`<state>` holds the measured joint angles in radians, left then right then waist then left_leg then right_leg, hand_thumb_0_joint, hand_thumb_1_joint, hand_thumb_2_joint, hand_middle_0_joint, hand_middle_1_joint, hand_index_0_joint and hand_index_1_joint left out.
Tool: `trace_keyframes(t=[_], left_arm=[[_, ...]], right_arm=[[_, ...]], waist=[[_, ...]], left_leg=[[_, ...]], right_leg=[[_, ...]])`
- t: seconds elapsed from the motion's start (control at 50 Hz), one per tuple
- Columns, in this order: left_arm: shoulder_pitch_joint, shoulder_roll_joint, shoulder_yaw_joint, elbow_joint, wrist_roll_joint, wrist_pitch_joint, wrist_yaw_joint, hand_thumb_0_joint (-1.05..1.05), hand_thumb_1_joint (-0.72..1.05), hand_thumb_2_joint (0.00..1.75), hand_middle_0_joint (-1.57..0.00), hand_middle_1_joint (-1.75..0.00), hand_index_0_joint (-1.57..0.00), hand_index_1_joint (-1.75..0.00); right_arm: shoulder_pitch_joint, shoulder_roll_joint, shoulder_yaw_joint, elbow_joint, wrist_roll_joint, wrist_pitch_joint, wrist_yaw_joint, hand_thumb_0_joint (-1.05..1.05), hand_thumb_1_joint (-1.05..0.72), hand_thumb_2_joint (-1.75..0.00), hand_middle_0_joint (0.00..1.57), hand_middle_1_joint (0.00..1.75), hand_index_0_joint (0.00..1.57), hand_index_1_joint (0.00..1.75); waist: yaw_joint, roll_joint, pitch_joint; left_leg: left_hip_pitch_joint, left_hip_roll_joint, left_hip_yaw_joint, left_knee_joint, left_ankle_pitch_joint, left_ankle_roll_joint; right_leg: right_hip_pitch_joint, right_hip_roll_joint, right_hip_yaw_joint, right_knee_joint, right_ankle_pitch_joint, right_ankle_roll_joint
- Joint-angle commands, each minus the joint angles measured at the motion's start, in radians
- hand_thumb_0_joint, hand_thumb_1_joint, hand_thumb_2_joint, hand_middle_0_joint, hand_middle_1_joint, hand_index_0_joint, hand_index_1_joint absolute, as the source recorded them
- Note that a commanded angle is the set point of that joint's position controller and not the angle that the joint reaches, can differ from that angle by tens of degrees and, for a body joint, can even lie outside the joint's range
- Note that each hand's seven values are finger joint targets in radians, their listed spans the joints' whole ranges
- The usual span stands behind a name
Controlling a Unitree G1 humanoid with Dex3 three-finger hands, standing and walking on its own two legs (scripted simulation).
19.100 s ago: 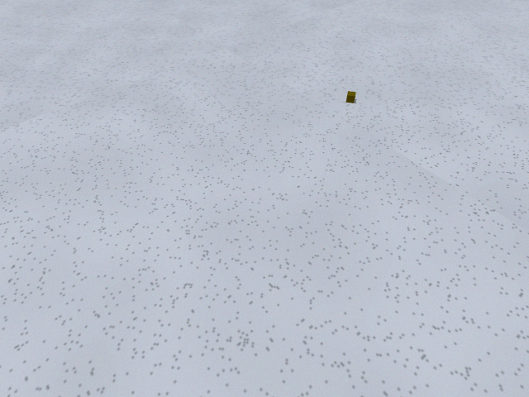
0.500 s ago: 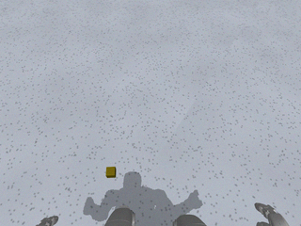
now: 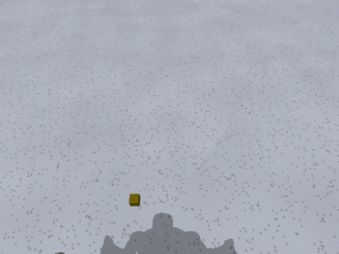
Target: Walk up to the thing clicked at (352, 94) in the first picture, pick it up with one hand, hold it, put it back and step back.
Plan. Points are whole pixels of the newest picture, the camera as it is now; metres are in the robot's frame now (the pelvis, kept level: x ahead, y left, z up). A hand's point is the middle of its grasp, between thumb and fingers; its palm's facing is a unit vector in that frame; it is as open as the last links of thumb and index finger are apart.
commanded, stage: walk up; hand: left
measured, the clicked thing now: (134, 199) +0.49 +0.26 -0.73
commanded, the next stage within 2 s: stand in 1.48 s
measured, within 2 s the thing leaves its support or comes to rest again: neither
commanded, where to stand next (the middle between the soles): +0.10 +0.02 m, yaw +0 degrees
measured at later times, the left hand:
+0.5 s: hand out of the picture +0.08 +0.29 -0.14, palm faces -0.01 -0.93 -0.36, open 7.4 cm
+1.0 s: hand out of the picture +0.12 +0.27 -0.13, palm faces -0.01 -0.93 -0.37, open 7.4 cm
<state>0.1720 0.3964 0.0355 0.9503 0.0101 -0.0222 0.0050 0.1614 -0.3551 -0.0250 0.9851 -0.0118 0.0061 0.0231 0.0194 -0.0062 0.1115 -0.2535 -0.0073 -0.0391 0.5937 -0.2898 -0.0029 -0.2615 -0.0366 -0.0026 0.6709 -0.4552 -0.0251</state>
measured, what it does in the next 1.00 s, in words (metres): stands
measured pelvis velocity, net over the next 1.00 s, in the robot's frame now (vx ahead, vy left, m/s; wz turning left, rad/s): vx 0.03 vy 0.01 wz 0.01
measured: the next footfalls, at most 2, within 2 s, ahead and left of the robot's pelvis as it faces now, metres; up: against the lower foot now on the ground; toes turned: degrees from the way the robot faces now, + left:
none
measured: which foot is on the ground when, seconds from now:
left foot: down 0.00-1.00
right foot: down 0.00-1.00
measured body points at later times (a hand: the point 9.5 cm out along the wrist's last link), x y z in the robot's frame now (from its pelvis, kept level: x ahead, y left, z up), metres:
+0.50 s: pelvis +0.02 +0.02 +0.02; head +0.03 +0.03 +0.46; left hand +0.09 +0.34 -0.11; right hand +0.11 -0.27 -0.11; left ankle +0.03 +0.14 -0.73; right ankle +0.01 -0.13 -0.73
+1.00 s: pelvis +0.03 +0.01 +0.02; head +0.04 +0.00 +0.47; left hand +0.12 +0.31 -0.10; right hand +0.13 -0.29 -0.11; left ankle +0.03 +0.14 -0.73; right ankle +0.01 -0.13 -0.73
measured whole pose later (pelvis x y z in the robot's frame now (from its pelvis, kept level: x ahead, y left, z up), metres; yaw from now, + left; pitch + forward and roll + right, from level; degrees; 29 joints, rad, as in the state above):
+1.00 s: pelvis +0.03 +0.01 +0.02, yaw +1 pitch -3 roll +0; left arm 0.08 0.35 0.01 1.12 0.02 -0.03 0.00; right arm 0.07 -0.36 -0.03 1.12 -0.01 0.01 0.02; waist 0.00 0.02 0.06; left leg -0.12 0.00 -0.03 0.37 -0.21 -0.01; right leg -0.09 -0.03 0.00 0.37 -0.23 0.02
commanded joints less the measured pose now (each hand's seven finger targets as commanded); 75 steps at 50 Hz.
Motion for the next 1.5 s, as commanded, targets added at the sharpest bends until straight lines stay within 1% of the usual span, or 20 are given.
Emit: trace_keyframes(t=[0.0,0.02,0.04,0.06,0.08,0.12,0.14,0.18,0.2,0.22,0.24,0.3,0.38,0.44,0.52,0.68,0.88,1.44,1.46,1.48], left_arm=[[0.085,0.243,0.058,-0.02,0.011,-0.046,0.016,0.0,0.9,0.9,-0.2,-0.3,-0.2,-0.3],[0.074,0.282,0.068,-0.012,0.012,-0.047,0.021,0.0,0.9,0.9,-0.2,-0.3,-0.2,-0.3],[0.0,0.306,0.068,-0.027,0.017,-0.047,0.02,0.0,0.9,0.9,-0.2,-0.3,-0.2,-0.3],[-0.061,0.298,0.064,-0.046,0.021,-0.044,0.016,0.0,0.9,0.9,-0.2,-0.3,-0.2,-0.3],[-0.105,0.276,0.057,-0.054,0.022,-0.04,0.012,0.0,0.9,0.9,-0.2,-0.3,-0.2,-0.3],[-0.141,0.225,0.038,-0.052,0.014,-0.031,0.008,0.0,0.9,0.9,-0.2,-0.3,-0.2,-0.3],[-0.138,0.2,0.034,-0.041,0.007,-0.028,0.006,0.0,0.9,0.9,-0.2,-0.3,-0.2,-0.3],[-0.087,0.187,0.03,-0.017,-0.006,-0.023,-0.002,0.0,0.9,0.9,-0.2,-0.3,-0.2,-0.3],[-0.062,0.185,0.032,-0.004,-0.008,-0.019,-0.004,0.0,0.9,0.9,-0.2,-0.3,-0.2,-0.3],[-0.049,0.176,0.031,0.008,-0.006,-0.023,-0.004,0.0,0.9,0.9,-0.2,-0.3,-0.2,-0.3],[-0.034,0.168,0.028,0.024,-0.006,-0.029,-0.002,0.0,0.9,0.9,-0.2,-0.3,-0.2,-0.3],[-0.029,0.188,0.024,0.049,-0.01,-0.042,0.004,0.0,0.9,0.9,-0.2,-0.3,-0.2,-0.3],[-0.073,0.198,0.012,0.058,-0.008,-0.04,0.009,0.0,0.9,0.9,-0.2,-0.3,-0.2,-0.3],[-0.069,0.194,0.006,0.074,-0.009,-0.039,0.011,0.0,0.9,0.9,-0.2,-0.3,-0.2,-0.3],[-0.089,0.193,0.003,0.088,-0.006,-0.034,0.013,0.0,0.9,0.9,-0.2,-0.3,-0.2,-0.3],[-0.103,0.194,0.007,0.109,-0.003,-0.035,0.018,0.0,0.9,0.9,-0.2,-0.3,-0.2,-0.3],[-0.132,0.194,0.013,0.112,0.004,-0.032,0.018,0.0,0.9,0.9,-0.2,-0.3,-0.2,-0.3],[-0.123,0.183,0.018,0.109,0.005,-0.019,0.01,0.0,0.9,0.9,-0.2,-0.3,-0.2,-0.3],[-0.124,0.165,0.008,0.119,-0.007,-0.012,0.009,0.0,0.9,0.9,-0.2,-0.3,-0.2,-0.3],[-0.12,0.162,0.007,0.116,-0.01,-0.009,0.007,0.0,0.9,0.9,-0.2,-0.3,-0.2,-0.3]], right_arm=[[-0.137,-0.205,-0.038,-0.1,0.016,-0.019,-0.01,0.0,-0.9,-0.9,0.2,0.3,0.2,0.3],[-0.115,-0.176,-0.029,-0.093,0.012,-0.015,-0.01,0.0,-0.9,-0.9,0.2,0.3,0.2,0.3],[-0.081,-0.195,-0.037,-0.073,0.006,-0.007,-0.012,0.0,-0.9,-0.9,0.2,0.3,0.2,0.3],[-0.034,-0.208,-0.044,-0.052,0.004,-0.006,-0.01,0.0,-0.9,-0.9,0.2,0.3,0.2,0.3],[-0.002,-0.206,-0.048,-0.035,0.004,-0.009,-0.005,0.0,-0.9,-0.9,0.2,0.3,0.2,0.3],[0.029,-0.203,-0.049,-0.005,0.002,-0.02,0.0,0.0,-0.9,-0.9,0.2,0.3,0.2,0.3],[0.018,-0.223,-0.055,-0.001,-0.002,-0.025,0.0,0.0,-0.9,-0.9,0.2,0.3,0.2,0.3],[-0.043,-0.262,-0.053,-0.022,-0.007,-0.034,-0.002,0.0,-0.9,-0.9,0.2,0.3,0.2,0.3],[-0.062,-0.27,-0.049,-0.026,-0.009,-0.034,-0.003,0.0,-0.9,-0.9,0.2,0.3,0.2,0.3],[-0.09,-0.268,-0.044,-0.028,-0.008,-0.034,-0.002,0.0,-0.9,-0.9,0.2,0.3,0.2,0.3],[-0.11,-0.251,-0.038,-0.028,-0.006,-0.036,-0.001,0.0,-0.9,-0.9,0.2,0.3,0.2,0.3],[-0.096,-0.229,-0.032,-0.015,0.0,-0.04,-0.007,0.0,-0.9,-0.9,0.2,0.3,0.2,0.3],[-0.084,-0.227,-0.038,0.007,0.004,-0.034,-0.011,0.0,-0.9,-0.9,0.2,0.3,0.2,0.3],[-0.096,-0.228,-0.04,0.014,0.009,-0.033,-0.014,0.0,-0.9,-0.9,0.2,0.3,0.2,0.3],[-0.108,-0.222,-0.041,0.029,0.009,-0.028,-0.016,0.0,-0.9,-0.9,0.2,0.3,0.2,0.3],[-0.126,-0.216,-0.045,0.049,0.011,-0.023,-0.018,0.0,-0.9,-0.9,0.2,0.3,0.2,0.3],[-0.149,-0.212,-0.041,0.062,0.006,-0.016,-0.015,0.0,-0.9,-0.9,0.2,0.3,0.2,0.3],[-0.095,-0.216,-0.038,0.079,0.001,-0.022,-0.022,0.0,-0.9,-0.9,0.2,0.3,0.2,0.3],[-0.118,-0.201,-0.026,0.075,0.007,-0.031,-0.025,0.0,-0.9,-0.9,0.2,0.3,0.2,0.3],[-0.111,-0.209,-0.026,0.078,0.009,-0.035,-0.026,0.0,-0.9,-0.9,0.2,0.3,0.2,0.3]], waist=[[0.048,0.023,-0.103],[0.041,-0.043,-0.097],[0.013,-0.06,-0.073],[-0.02,-0.062,-0.028],[-0.048,-0.089,0.001],[-0.068,-0.095,0.0],[-0.056,-0.046,0.008],[-0.014,0.036,-0.021],[0.003,0.042,-0.015],[0.013,0.055,-0.013],[0.023,0.08,-0.039],[0.008,0.111,-0.136],[-0.016,0.077,-0.155],[-0.013,0.053,-0.178],[-0.017,0.03,-0.157],[-0.022,-0.011,-0.177],[-0.022,-0.003,-0.136],[-0.02,0.014,-0.123],[-0.019,-0.031,-0.087],[-0.019,-0.018,-0.108]], left_leg=[[-0.162,0.031,-0.064,0.03,0.103,0.037],[-0.205,-0.015,-0.032,0.093,-0.011,0.015],[-0.151,0.0,-0.02,0.141,-0.213,0.016],[-0.063,0.022,-0.015,0.143,-0.229,0.018],[-0.001,0.032,-0.01,0.061,-0.197,0.025],[0.092,0.036,-0.053,-0.125,-0.041,0.037],[0.074,0.084,-0.148,-0.219,-0.039,0.053],[-0.011,0.184,-0.304,-0.33,-0.234,0.105],[-0.078,0.205,-0.309,-0.361,-0.323,0.121],[-0.091,0.2,-0.283,-0.359,-0.283,0.114],[-0.069,0.179,-0.237,-0.338,-0.167,0.093],[0.018,0.119,-0.136,-0.247,0.103,0.051],[0.077,0.113,-0.107,-0.243,0.185,0.044],[0.126,0.118,-0.095,-0.232,0.285,0.049],[0.125,0.119,-0.092,-0.253,0.279,0.05],[0.183,0.11,-0.056,-0.226,0.391,0.046],[0.156,0.1,-0.051,-0.261,0.278,0.035],[0.141,0.106,-0.065,-0.301,0.208,0.039],[0.147,0.133,-0.082,-0.32,0.321,0.027],[0.169,0.134,-0.075,-0.312,0.351,0.024]], right_leg=[[0.182,-0.134,0.226,-0.302,0.194,-0.076],[0.183,-0.246,0.363,-0.377,0.125,-0.129],[0.06,-0.327,0.407,-0.413,0.004,-0.186],[-0.066,-0.325,0.379,-0.42,-0.072,-0.196],[-0.126,-0.268,0.299,-0.411,-0.122,-0.159],[-0.161,-0.148,0.153,-0.347,-0.06,-0.061],[-0.155,-0.084,0.093,-0.28,-0.012,-0.026],[-0.066,-0.001,0.019,-0.164,0.038,0.005],[-0.004,0.008,0.012,-0.157,0.028,0.005],[0.042,0.006,0.01,-0.187,0.051,0.003],[0.087,-0.009,0.024,-0.224,0.114,-0.002],[0.156,-0.05,0.086,-0.297,0.276,-0.014],[0.156,-0.061,0.071,-0.313,0.347,-0.006],[0.164,-0.068,0.059,-0.312,0.407,0.0],[0.156,-0.067,0.053,-0.311,0.396,0.003],[0.176,-0.088,0.056,-0.324,0.518,0.004],[0.172,-0.089,0.071,-0.36,0.438,0.004],[0.173,-0.07,0.077,-0.363,0.369,0.0],[0.138,-0.077,0.072,-0.364,0.42,0.007],[0.149,-0.081,0.079,-0.372,0.435,0.01]])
